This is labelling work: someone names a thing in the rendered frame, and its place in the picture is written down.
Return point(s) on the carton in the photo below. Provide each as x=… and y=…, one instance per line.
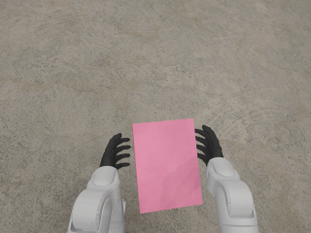
x=166, y=164

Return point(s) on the left robot forearm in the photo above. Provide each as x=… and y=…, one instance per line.
x=92, y=210

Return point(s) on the right robot forearm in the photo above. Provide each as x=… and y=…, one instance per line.
x=234, y=200

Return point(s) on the robot left thigh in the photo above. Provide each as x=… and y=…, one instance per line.
x=117, y=224

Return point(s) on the left robot hand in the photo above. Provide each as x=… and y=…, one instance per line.
x=110, y=157

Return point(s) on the right robot hand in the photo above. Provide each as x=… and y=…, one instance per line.
x=211, y=148

